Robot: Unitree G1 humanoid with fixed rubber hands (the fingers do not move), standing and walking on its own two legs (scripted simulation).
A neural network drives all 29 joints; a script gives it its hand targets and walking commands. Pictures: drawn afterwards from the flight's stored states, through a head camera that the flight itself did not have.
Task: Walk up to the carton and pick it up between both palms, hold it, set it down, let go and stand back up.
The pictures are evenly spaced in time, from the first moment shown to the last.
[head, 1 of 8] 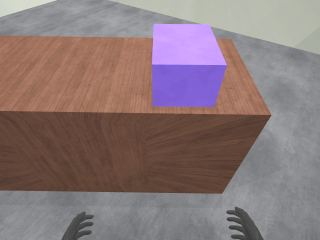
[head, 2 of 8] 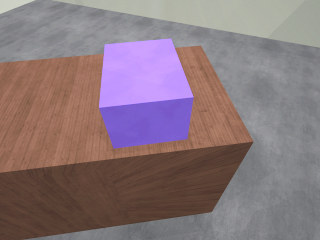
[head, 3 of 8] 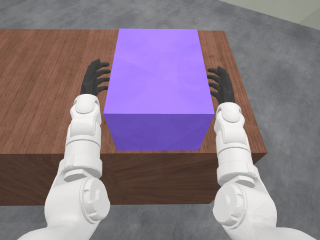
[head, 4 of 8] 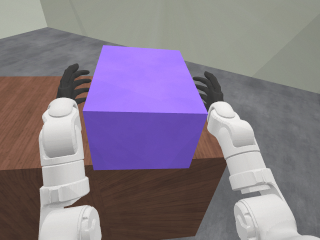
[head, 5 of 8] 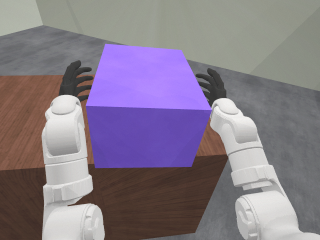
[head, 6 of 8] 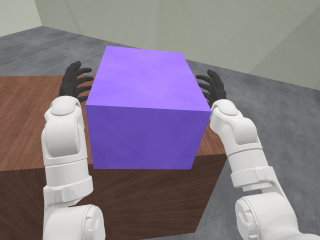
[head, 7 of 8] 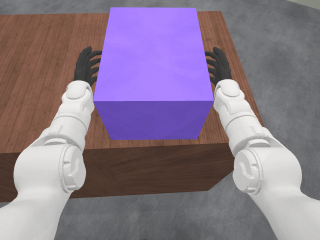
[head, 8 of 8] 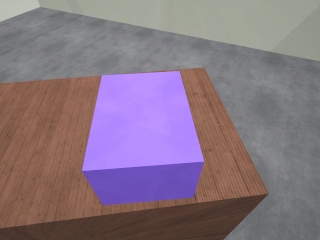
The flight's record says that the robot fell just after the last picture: no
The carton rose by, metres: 0.16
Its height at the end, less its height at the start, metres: +0.00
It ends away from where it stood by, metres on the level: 0.02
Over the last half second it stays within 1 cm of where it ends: yes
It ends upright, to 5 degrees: yes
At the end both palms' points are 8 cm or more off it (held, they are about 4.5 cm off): yes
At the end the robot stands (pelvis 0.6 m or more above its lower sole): yes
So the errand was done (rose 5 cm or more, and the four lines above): yes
